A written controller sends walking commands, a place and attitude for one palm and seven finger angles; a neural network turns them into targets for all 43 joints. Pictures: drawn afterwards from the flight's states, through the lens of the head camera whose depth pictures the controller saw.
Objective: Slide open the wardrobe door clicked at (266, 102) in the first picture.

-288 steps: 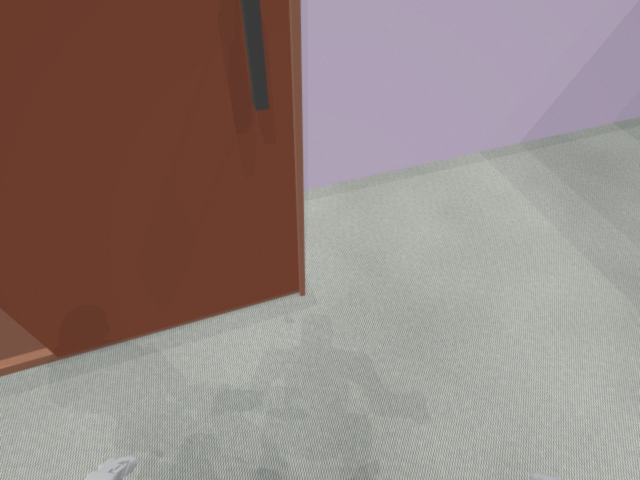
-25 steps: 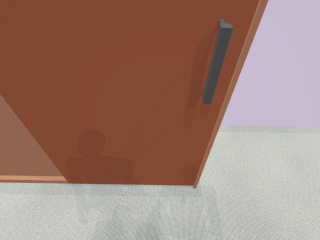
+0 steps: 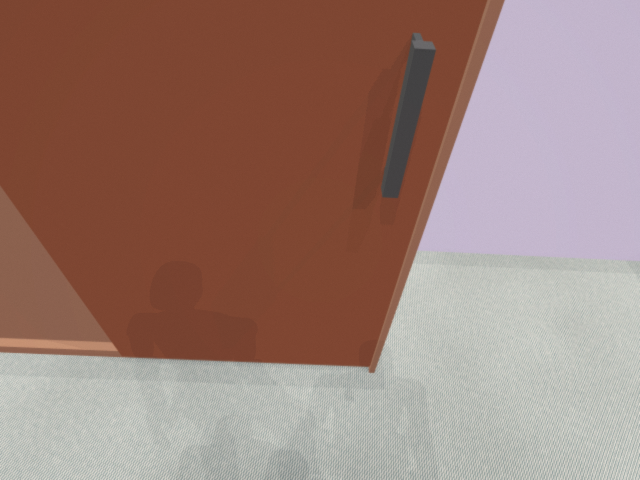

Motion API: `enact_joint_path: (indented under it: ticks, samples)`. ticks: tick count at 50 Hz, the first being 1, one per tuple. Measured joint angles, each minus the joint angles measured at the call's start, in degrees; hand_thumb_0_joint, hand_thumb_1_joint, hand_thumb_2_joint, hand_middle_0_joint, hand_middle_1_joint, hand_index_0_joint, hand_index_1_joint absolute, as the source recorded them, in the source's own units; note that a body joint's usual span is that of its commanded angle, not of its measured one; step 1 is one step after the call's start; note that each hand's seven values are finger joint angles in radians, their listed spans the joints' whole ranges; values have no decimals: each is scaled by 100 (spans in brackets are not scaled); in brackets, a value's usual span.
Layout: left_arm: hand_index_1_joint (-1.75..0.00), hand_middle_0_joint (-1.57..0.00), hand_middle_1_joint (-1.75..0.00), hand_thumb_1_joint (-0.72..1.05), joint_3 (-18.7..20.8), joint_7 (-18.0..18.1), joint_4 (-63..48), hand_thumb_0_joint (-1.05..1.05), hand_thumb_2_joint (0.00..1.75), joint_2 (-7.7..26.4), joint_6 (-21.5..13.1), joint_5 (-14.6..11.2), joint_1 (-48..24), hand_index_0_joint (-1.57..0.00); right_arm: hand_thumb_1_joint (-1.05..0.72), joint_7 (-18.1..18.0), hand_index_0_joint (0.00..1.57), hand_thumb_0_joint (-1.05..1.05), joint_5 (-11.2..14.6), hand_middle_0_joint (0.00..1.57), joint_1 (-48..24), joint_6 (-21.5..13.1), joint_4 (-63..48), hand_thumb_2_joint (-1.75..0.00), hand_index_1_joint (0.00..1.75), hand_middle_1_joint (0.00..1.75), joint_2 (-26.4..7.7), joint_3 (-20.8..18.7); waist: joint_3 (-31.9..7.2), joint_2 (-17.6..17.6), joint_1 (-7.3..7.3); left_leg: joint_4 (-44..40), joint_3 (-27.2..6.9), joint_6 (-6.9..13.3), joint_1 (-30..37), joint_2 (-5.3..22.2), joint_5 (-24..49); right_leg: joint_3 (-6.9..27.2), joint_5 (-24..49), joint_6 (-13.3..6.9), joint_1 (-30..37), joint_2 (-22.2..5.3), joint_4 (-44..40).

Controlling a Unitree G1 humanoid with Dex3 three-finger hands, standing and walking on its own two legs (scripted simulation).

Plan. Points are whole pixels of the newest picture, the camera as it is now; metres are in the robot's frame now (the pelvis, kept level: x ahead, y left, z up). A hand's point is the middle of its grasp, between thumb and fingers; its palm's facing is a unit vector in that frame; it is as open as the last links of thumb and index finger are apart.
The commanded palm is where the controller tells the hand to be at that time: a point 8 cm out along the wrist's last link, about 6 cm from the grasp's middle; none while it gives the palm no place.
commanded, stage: look again from close up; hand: right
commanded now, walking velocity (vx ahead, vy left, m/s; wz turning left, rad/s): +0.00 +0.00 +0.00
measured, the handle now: (402, 122) +0.58 -0.09 +0.18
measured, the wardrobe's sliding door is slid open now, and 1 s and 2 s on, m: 0.00 0.00 0.00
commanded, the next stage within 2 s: shuffle to correct the standing spot in 0.34 s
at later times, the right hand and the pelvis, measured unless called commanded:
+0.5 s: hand out of the picture +0.01 -0.15 -0.17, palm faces +0.03 +0.98 -0.19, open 7.4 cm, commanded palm none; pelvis +0.01 +0.01 +0.00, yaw +0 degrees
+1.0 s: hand out of the picture +0.06 -0.13 -0.19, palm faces +0.06 +0.99 -0.14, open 7.4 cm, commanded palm none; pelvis +0.10 +0.02 -0.01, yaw -1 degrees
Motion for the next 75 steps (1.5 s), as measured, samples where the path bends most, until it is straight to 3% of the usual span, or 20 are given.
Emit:
enact_joint_path:
  ticks: [25, 37, 42, 44, 46, 49, 52, 56, 60, 61, 63, 65, 68, 71, 75]
  samples:
    - [-30, -20, -30, 91, 36, 51, 248, 1, 89, 18, -48, -21, -285, -20, -91, -7, 20, 1, 4, 20, -142, -30, 83, -90, 30, 29, 64, -18, 161, 75, -15, -11, 21, 95, 51, -113, -101, 14, -31, 132, 108, -110, -116]
    - [-30, -20, -30, 91, 91, 5, 217, 1, 89, -34, -28, 35, 17, -20, -91, 105, 20, 1, -50, 19, 191, -65, 31, -90, 30, 29, 95, -148, 24, 57, 2, 565, 121, 230, -38, -251, -742, 117, -654, 243, -21, -293, 506]
    - [-30, -20, -30, 91, 101, 1, 239, 1, 89, -83, -28, 11, -9, -20, -90, 69, 20, 1, -60, 19, 287, -207, 23, -90, 30, 29, 118, -225, 115, 106, -21, 658, 314, 263, 87, -281, -999, 82, -1032, 89, -416, -360, 1316]
    - [-30, -20, -30, 91, 106, -11, 219, 1, 89, -99, -63, -2, -82, -20, -90, 50, 20, 1, -64, 20, 366, -207, 30, -90, 30, 29, 116, -238, 163, 181, -54, 696, 332, 230, 170, -272, -1091, -31, -886, 55, -416, -319, 1039]
    - [-30, -20, -30, 91, 110, 8, 197, 1, 89, -153, -186, 35, -143, -20, -90, 46, 20, 1, -33, 20, 451, -121, 111, -90, 30, 29, 84, -246, 164, 378, -74, 1269, 193, 263, 12, -187, -1260, -190, -848, 57, -245, -240, 935]
    - [-30, -20, -30, 92, 82, 111, 96, 1, 89, -165, -304, 80, -38, -20, -90, 43, 20, 1, -45, 20, 379, 66, 229, -90, 30, 29, 89, -241, 104, 321, 54, 2902, 99, 315, -605, -290, -1647, -214, -874, 57, 35, -288, 671]
    - [-30, -20, -30, 92, 26, 178, 87, 1, 89, -226, -281, 89, 98, -20, -90, 35, 20, 1, -36, 19, 49, 131, 77, -90, 30, 29, 56, -275, 177, 224, 127, 3378, 111, 256, -1119, -221, -1436, -117, -685, 105, 274, -316, 231]
    - [-30, -20, -30, 91, -1, 183, 151, 1, 89, -328, -136, 77, 148, -20, -93, -14, 20, 2, -38, 20, -461, 177, -266, -90, 30, 29, -88, -333, 432, 131, 97, 2515, 93, 177, -1383, -104, -820, -37, -519, 223, 476, -345, -153]
    - [-30, -20, -30, 91, 120, 142, 115, 1, 89, -290, 32, 52, 96, -20, -94, 26, 20, 2, -27, 19, -780, 105, -594, -90, 30, 29, -208, -366, 710, -33, 89, 1199, 173, 204, -1163, -132, -175, -29, -711, 376, 486, -427, 77]
    - [-30, -20, -30, 91, 161, 118, 101, 1, 89, -263, 66, 30, 109, -20, -93, 35, 20, 2, -32, 19, -792, 44, -667, -90, 30, 29, -246, -366, 723, -34, 77, 818, 192, 223, -1011, -114, 359, -33, -828, 404, 419, -424, 313]
    - [-30, -20, -30, 91, 256, 77, 75, 1, 89, -144, 147, -45, 15, -20, -93, 11, 20, 2, -44, 19, -858, -74, -731, -90, 30, 29, -260, -373, 758, -91, 82, 935, 224, 328, -1006, -108, 56, 140, -1240, 332, -61, -399, 1434]
    - [-30, -20, -30, 91, 350, 88, 14, 1, 89, 15, 237, -88, -164, -20, -92, -13, 20, 1, -37, 19, -918, -99, -767, -90, 30, 29, -213, -344, 791, -122, 112, 1046, 245, 414, -976, -71, -233, 438, -1698, 266, -582, -199, 2684]
    - [-30, -20, -30, 91, 440, 64, -96, 1, 89, 214, 352, -67, -502, -20, -91, -41, 20, 1, -32, 19, -944, -26, -823, -90, 30, 29, -136, -297, 741, -45, 81, 822, 200, 407, -878, -41, -115, 484, -1535, 318, -1211, -54, 3880]
    - [-30, -20, -30, 91, 482, 5, -265, 1, 89, 372, 416, -26, -792, -20, -91, -39, 20, 1, -32, 19, -927, 36, -846, -90, 30, 29, -50, -257, 617, 49, 52, 523, 177, 464, -819, -23, 96, 469, -1113, 418, -1607, -23, 4198]
    - [-30, -20, -30, 91, 498, -62, -441, 1, 89, 499, 442, 19, -1022, -20, -92, -42, 21, 0, -55, 20, -856, 60, -886, -90, 30, 30, -46, -278, 442, 160, -49, 234, 189, 469, -767, 5, 320, 461, -737, 503, -1717, -39, 3856]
